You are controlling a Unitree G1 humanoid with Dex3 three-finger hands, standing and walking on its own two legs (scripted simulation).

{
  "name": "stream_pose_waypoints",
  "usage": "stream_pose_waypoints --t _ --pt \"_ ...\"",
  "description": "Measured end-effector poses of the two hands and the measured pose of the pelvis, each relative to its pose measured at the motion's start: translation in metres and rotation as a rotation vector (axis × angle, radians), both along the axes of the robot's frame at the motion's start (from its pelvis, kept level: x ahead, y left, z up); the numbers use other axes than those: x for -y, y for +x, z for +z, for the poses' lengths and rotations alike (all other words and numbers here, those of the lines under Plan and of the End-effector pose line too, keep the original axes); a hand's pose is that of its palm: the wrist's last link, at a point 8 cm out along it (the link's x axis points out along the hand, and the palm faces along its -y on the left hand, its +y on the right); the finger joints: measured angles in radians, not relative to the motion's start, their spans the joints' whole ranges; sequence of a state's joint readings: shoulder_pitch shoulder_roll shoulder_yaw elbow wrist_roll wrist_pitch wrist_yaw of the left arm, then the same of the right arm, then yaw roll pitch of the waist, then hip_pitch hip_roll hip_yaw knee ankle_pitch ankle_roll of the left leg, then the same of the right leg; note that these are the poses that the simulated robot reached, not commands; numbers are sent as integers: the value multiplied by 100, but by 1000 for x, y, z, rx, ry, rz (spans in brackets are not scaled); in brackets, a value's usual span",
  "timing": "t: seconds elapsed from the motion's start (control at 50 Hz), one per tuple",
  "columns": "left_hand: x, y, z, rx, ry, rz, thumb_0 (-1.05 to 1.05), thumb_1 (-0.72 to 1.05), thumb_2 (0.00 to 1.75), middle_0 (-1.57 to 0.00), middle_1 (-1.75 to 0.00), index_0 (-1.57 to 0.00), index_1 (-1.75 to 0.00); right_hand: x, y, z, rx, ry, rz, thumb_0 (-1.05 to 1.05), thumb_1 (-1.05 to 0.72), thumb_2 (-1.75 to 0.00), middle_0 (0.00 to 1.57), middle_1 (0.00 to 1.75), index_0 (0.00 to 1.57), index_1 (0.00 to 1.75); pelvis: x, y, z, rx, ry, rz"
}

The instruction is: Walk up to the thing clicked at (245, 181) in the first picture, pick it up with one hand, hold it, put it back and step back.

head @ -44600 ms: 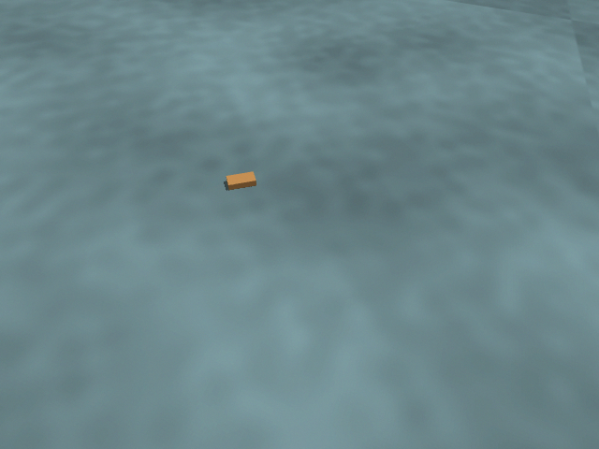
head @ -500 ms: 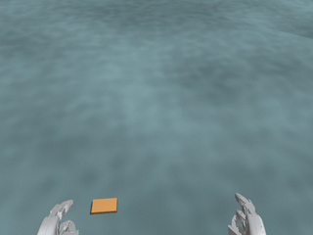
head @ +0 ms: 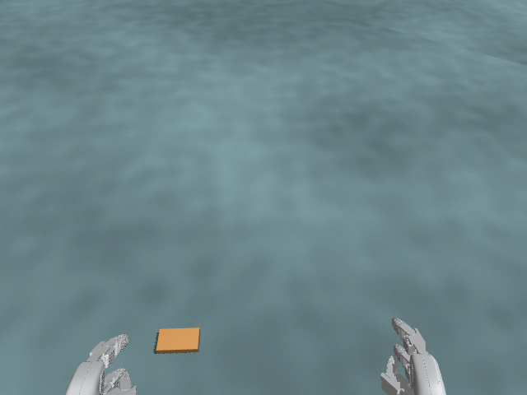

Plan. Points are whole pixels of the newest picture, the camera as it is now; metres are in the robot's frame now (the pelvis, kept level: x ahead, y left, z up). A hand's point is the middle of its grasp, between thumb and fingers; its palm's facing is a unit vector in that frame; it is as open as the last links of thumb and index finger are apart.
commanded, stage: home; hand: left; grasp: from above
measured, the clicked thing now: (179, 340) +0.45 +0.25 -0.70
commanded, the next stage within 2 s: stand in 1.50 s
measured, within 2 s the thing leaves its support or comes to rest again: neither
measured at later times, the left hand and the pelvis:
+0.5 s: hand out of the picture +0.16 +0.18 -0.05, palm faces +0.04 -0.98 -0.19, open 7.4 cm; pelvis +0.00 +0.00 +0.00, yaw +0 degrees
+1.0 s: hand (131, 390) +0.17 +0.18 -0.04, palm faces +0.04 -0.98 -0.20, open 7.4 cm; pelvis +0.00 +0.00 +0.00, yaw +0 degrees
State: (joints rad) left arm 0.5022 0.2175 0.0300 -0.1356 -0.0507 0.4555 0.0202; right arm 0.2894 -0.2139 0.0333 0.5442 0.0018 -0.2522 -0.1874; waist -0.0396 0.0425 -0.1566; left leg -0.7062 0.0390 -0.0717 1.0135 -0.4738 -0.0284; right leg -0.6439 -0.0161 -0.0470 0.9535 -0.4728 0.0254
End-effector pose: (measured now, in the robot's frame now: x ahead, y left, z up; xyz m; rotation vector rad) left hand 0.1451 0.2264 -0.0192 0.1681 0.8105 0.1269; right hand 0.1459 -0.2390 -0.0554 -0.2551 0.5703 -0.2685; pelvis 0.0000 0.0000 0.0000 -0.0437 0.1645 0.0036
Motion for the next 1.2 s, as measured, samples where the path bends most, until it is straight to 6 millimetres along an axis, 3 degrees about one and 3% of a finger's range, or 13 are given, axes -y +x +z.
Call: stream_pose_waypoints --t 0.22,0.7,1.2 --pt "0 1 0 -4 -4 -6 1 91 90 -20 -30 -20 -29 1 -8 -2 -10 2 -16 2 -90 -90 21 30 20 30 -1 -1 1 3 0 -4" --pt "-5 2 1 5 2 -14 1 91 90 -20 -30 -20 -29 -4 0 2 7 -1 -4 1 -90 -90 21 30 20 30 -5 0 0 3 -3 -6" --pt "-1 5 0 5 -1 -10 1 91 90 -20 -30 -20 -29 3 3 1 -4 -6 -13 1 -90 -90 21 30 20 30 -1 4 -1 -4 -1 -5"
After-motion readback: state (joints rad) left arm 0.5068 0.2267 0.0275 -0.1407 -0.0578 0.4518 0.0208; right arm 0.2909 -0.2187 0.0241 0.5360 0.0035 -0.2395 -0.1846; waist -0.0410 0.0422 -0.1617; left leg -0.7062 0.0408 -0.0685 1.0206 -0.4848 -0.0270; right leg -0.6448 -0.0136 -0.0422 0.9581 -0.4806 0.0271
